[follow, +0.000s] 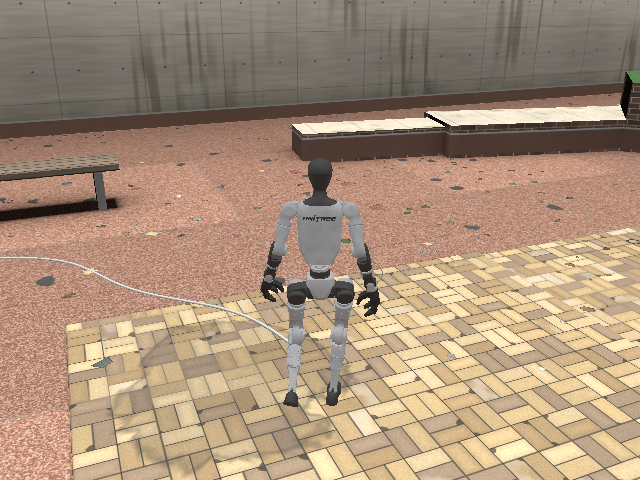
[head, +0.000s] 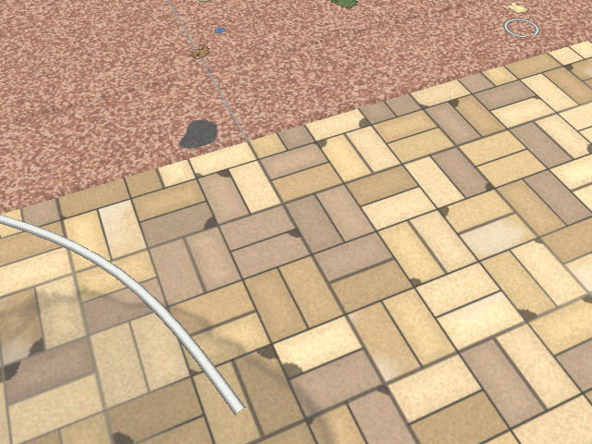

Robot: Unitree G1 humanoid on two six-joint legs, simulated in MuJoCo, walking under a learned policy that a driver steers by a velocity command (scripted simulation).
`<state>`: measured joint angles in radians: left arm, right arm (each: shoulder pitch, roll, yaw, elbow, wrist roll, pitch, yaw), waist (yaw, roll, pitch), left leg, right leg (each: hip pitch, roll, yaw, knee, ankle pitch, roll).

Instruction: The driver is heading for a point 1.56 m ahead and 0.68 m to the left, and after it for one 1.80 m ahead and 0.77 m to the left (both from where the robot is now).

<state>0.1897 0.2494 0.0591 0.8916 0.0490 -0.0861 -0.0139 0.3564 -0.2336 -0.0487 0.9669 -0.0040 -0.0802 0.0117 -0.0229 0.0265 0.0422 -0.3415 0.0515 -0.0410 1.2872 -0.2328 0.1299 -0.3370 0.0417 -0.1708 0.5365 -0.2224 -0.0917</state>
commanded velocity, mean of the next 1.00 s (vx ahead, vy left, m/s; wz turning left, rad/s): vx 0.99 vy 0.00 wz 0.76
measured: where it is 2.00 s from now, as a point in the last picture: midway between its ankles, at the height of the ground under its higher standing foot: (42, 107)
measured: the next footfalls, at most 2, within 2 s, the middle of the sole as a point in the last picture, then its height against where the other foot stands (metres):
left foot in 0.34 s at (277, 430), level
right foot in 0.74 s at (274, 258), level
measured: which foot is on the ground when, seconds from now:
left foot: up 0.00-0.32, down 0.34-0.76, up 0.78-1.00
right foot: down 0.00-0.34, up 0.36-0.72, down 0.74-1.00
